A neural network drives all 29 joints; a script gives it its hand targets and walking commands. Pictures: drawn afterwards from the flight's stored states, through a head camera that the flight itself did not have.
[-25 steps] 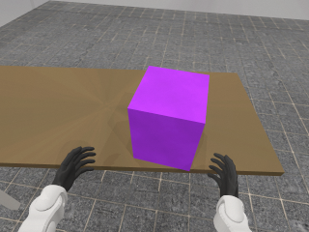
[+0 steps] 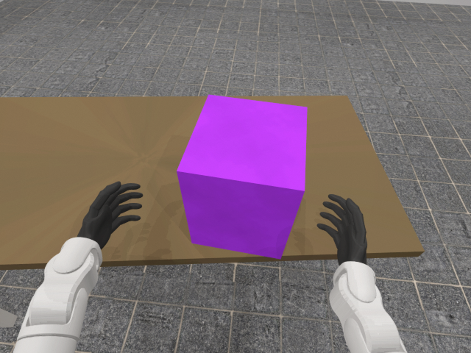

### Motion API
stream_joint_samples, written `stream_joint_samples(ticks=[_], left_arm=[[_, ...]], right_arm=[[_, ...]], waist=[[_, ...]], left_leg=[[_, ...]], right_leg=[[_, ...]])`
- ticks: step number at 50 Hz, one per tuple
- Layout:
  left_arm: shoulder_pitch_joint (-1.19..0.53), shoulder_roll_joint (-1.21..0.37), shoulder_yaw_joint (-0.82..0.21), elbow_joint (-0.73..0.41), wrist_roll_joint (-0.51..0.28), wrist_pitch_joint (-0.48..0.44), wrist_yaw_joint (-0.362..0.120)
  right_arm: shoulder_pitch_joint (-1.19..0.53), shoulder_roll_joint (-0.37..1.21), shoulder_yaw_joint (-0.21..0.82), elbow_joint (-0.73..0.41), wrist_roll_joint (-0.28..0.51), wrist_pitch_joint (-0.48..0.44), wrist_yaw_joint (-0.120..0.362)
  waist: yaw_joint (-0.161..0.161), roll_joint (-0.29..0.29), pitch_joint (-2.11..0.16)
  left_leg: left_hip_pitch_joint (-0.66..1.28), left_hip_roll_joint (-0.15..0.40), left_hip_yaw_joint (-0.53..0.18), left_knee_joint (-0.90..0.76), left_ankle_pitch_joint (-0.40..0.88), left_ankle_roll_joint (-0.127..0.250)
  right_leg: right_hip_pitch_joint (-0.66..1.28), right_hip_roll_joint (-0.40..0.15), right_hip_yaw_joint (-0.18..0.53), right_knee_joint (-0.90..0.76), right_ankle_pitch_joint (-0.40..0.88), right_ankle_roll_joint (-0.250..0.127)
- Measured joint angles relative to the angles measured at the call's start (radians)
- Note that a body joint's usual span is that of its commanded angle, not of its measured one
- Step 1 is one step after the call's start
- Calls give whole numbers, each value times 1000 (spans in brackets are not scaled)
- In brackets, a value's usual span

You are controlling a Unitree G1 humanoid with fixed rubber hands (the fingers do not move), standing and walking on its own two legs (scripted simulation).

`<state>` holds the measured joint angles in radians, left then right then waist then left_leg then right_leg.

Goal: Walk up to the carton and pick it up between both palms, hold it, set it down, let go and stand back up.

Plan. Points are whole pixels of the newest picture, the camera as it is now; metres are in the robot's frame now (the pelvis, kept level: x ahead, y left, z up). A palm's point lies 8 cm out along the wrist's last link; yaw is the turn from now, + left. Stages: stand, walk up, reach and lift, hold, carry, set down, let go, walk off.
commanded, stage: reach and lift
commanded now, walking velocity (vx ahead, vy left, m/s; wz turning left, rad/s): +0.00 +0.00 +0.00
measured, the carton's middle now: (245, 179) +0.44 +0.02 +0.01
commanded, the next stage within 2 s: none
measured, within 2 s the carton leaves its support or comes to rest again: neither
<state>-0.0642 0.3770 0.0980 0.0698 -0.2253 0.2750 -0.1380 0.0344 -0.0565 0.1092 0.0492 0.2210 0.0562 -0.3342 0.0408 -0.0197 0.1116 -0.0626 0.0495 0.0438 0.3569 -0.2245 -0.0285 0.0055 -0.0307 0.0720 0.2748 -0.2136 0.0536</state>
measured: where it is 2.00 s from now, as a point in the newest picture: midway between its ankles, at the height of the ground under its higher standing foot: outside the picture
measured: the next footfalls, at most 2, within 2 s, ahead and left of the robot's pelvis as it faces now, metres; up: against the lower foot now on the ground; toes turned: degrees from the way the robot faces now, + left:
none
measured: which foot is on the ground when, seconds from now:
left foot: down 0.00-1.00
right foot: down 0.00-1.00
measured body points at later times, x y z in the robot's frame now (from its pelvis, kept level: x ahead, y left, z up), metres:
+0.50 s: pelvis -0.03 +0.00 +0.00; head -0.02 +0.01 +0.45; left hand +0.37 +0.25 +0.10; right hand +0.36 -0.14 +0.10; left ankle -0.02 +0.13 -0.75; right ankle -0.04 -0.16 -0.75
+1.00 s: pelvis -0.02 +0.00 +0.00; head +0.00 +0.02 +0.44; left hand +0.43 +0.23 +0.13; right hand +0.42 -0.14 +0.13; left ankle -0.02 +0.13 -0.75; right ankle -0.04 -0.16 -0.75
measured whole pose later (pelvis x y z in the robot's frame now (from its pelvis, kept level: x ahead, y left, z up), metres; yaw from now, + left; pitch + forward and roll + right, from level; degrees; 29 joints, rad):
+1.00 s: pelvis -0.02 +0.00 +0.00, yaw +2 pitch +9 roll -2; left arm -0.98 0.45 -0.02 1.13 -0.26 0.15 -0.08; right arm -0.89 -0.07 -0.03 0.88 0.26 0.16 -0.32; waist -0.09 -0.02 -0.11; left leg -0.40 0.06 -0.01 0.45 -0.19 -0.03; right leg -0.30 -0.02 0.02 0.34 -0.19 0.05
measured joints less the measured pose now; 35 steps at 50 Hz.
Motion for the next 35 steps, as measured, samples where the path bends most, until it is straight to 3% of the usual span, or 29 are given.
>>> stream_joint_samples(ticks=[9,17,27,35], left_arm=[[-221,15,20,156,-5,88,13],[-404,42,-12,361,-22,77,28],[-597,63,-68,658,-46,-13,43],[-719,76,-76,824,-34,-58,35]], right_arm=[[-213,-27,-50,93,34,122,5],[-401,8,-100,250,16,191,15],[-611,37,-152,460,-28,189,8],[-723,12,-134,620,-3,150,1]], waist=[[-27,-14,-10],[-52,-24,-32],[-79,5,-119],[-95,9,-151]], left_leg=[[-26,-8,0,8,21,9],[-96,-8,-20,29,40,7],[-196,-8,-44,67,34,5],[-232,-1,-54,80,24,-1]], right_leg=[[-30,-7,1,18,14,5],[-96,-4,-17,50,20,0],[-184,-2,-38,82,9,-2],[-209,5,-48,78,7,-5]])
